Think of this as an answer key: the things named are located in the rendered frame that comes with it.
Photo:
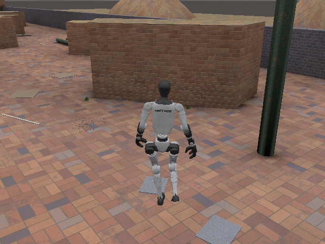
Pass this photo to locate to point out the left robot forearm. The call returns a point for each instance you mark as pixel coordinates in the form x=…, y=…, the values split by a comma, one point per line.
x=139, y=132

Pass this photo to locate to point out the left robot hand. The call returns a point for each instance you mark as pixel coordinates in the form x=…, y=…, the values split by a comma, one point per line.
x=142, y=140

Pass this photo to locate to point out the right robot hand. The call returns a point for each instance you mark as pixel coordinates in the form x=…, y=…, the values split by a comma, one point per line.
x=193, y=151

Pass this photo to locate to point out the robot left upper arm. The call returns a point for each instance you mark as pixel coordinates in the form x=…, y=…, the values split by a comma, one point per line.
x=144, y=115

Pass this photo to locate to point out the left robot thigh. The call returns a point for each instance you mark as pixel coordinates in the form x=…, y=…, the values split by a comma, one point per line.
x=152, y=154

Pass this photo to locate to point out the right robot shin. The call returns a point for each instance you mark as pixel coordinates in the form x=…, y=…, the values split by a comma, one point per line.
x=174, y=180

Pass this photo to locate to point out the robot right upper arm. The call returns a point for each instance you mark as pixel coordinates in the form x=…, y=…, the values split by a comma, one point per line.
x=182, y=116

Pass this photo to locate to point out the right robot forearm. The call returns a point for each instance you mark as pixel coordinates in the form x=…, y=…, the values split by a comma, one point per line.
x=189, y=137

